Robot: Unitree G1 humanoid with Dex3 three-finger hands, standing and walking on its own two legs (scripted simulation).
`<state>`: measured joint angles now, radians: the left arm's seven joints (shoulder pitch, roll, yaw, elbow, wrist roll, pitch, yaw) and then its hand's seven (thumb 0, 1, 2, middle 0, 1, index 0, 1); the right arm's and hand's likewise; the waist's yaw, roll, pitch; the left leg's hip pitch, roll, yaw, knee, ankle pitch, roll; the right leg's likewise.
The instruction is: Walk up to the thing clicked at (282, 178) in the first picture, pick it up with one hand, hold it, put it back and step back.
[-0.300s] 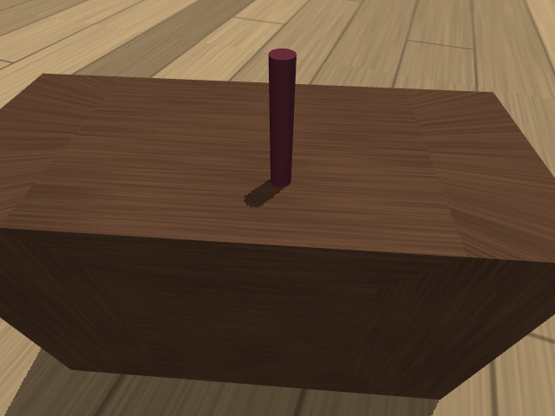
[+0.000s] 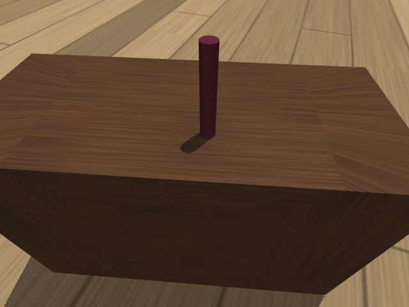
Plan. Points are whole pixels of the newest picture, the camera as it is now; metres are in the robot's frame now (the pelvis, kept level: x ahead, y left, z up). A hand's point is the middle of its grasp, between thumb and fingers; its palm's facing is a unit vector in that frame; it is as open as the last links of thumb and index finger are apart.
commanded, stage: stand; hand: left
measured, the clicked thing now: (208, 94) +0.56 +0.01 +0.14
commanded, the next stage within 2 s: walk up in 0.82 s
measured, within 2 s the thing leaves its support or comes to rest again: neither
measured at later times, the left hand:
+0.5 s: hand out of the picture +0.08 +0.25 -0.16, palm faces -0.01 -0.94 -0.33, open 7.4 cm
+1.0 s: hand out of the picture +0.09 +0.26 -0.16, palm faces -0.05 -0.93 -0.36, open 7.4 cm
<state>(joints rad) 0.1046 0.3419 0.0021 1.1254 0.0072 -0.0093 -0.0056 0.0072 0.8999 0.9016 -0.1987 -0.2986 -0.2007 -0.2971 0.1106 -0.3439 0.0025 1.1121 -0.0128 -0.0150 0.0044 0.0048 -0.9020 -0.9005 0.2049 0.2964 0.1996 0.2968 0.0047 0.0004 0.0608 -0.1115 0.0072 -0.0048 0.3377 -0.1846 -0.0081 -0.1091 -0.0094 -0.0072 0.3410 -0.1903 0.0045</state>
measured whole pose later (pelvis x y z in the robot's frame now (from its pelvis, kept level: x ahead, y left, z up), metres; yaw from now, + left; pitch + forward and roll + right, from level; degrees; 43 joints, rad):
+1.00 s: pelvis +0.00 -0.03 -0.01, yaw -2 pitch -2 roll +1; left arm 0.15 0.46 0.12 0.91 0.06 0.10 -0.08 0.01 0.90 0.90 -0.20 -0.30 -0.20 -0.30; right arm 0.22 -0.37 -0.08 0.99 -0.04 -0.06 -0.07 0.00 -0.90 -0.90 0.21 0.30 0.21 0.30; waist 0.02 -0.08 0.10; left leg -0.18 0.05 0.02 0.45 -0.25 -0.03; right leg -0.42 0.00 0.14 0.97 -0.43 -0.02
